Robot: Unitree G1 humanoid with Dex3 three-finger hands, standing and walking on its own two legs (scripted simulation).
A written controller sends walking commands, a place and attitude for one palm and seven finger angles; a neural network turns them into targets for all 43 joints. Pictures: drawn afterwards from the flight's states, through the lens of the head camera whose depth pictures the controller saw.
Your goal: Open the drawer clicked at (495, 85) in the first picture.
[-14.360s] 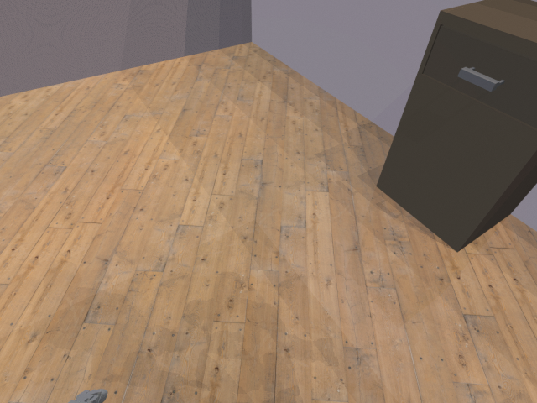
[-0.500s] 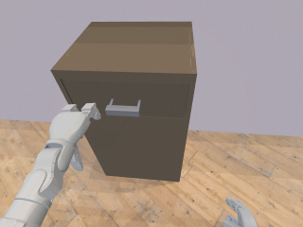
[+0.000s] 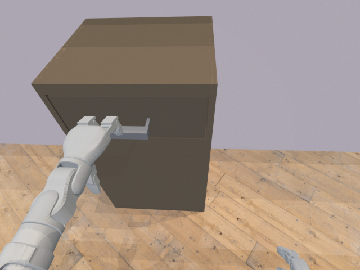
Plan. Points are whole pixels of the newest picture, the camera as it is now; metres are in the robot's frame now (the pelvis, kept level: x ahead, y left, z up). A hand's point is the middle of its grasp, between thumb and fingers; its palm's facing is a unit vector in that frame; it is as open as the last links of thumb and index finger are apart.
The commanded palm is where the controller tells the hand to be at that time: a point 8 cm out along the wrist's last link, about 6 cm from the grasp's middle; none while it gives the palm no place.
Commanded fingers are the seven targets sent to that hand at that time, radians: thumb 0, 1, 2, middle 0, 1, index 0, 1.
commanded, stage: move the hooked fingers above the handle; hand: left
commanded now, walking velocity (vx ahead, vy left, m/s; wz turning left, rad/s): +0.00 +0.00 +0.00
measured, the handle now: (129, 126) +0.51 +0.22 -0.01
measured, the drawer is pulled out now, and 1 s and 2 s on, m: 0.00 0.00 0.00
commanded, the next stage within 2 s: none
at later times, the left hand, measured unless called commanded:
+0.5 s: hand (114, 131) +0.41 +0.21 +0.07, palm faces +0.09 -0.06 -0.99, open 13.8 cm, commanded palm +0.39 +0.23 +0.12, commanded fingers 0.00 -0.50 0.30 -0.30 -1.20 -0.30 -1.20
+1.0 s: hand (135, 118) +0.47 +0.17 +0.06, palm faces +0.12 -0.02 -0.99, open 13.8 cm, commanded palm +0.43 +0.22 +0.10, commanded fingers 0.00 -0.50 0.30 -0.30 -1.20 -0.30 -1.20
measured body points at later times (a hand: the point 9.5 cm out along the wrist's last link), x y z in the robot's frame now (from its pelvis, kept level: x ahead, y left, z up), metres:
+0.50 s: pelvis +0.02 +0.00 -0.01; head +0.06 -0.02 +0.44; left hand +0.40 +0.21 +0.12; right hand +0.17 -0.25 -0.13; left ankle +0.02 +0.08 -0.73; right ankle -0.02 -0.09 -0.73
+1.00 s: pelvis +0.02 +0.00 -0.01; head +0.07 -0.03 +0.43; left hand +0.46 +0.17 +0.12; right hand +0.10 -0.26 -0.16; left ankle +0.02 +0.08 -0.73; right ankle -0.02 -0.09 -0.73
